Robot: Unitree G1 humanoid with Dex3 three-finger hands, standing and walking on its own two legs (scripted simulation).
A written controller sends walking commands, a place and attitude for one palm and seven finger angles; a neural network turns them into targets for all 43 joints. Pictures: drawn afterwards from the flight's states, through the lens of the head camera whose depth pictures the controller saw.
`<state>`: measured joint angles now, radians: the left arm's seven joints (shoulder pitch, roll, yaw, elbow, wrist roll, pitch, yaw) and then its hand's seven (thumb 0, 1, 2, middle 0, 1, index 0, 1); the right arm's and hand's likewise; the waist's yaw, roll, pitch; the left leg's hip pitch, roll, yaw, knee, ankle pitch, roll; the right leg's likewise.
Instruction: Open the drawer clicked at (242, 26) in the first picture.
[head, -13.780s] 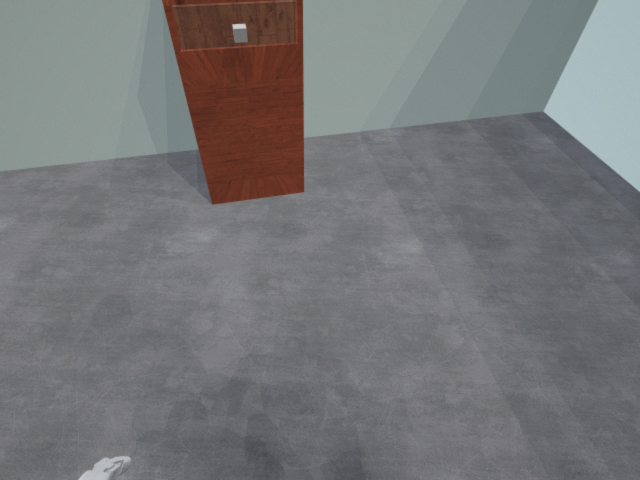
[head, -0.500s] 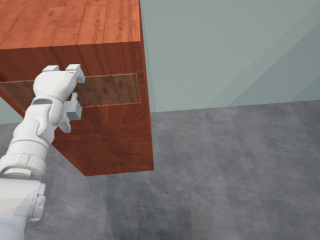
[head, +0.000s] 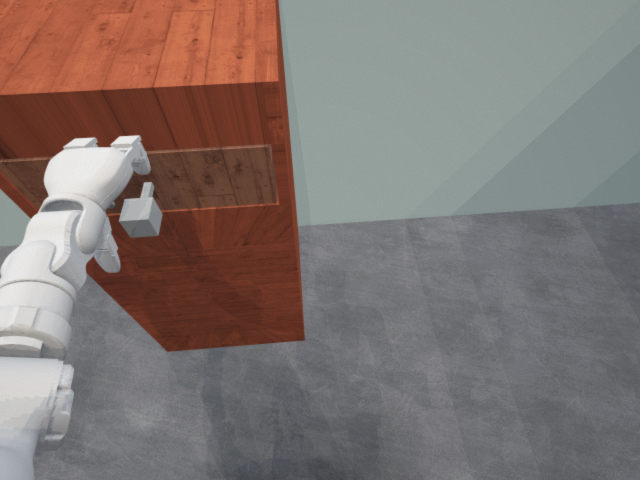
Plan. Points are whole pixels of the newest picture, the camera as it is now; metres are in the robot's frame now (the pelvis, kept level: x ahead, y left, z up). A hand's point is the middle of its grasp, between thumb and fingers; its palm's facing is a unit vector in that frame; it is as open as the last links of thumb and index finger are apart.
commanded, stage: move the hooked fingers above the handle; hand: left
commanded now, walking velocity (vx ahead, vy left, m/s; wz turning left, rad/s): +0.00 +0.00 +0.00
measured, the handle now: (144, 206) +0.49 +0.28 +0.01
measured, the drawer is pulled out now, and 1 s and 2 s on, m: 0.00 0.00 0.00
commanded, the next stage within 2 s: none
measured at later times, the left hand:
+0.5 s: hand (112, 193) +0.46 +0.28 +0.08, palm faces -0.05 -0.01 -1.00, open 13.8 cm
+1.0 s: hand (116, 191) +0.46 +0.28 +0.08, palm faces -0.01 -0.01 -1.00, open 13.6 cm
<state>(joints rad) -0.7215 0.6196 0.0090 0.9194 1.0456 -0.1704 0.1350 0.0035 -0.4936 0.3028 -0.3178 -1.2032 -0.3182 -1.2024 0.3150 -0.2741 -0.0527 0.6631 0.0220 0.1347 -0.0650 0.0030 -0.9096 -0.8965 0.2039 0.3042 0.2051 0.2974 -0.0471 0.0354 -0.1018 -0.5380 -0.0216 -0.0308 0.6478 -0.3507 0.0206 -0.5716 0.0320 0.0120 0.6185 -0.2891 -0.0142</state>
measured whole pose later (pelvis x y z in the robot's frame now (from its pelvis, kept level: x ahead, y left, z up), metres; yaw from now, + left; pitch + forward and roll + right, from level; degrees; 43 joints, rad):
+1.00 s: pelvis +0.00 +0.02 +0.00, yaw -1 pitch +15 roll -1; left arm -0.75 0.58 0.01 0.92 1.06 -0.16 0.19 0.00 -0.49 0.30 -0.38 -1.25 -0.35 -1.23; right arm 0.31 -0.26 -0.04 0.68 0.01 0.14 -0.04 0.00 -0.91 -0.90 0.20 0.30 0.20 0.30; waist -0.05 0.04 -0.12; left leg -0.57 -0.03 -0.02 0.68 -0.37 0.04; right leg -0.60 0.02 0.03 0.64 -0.30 0.01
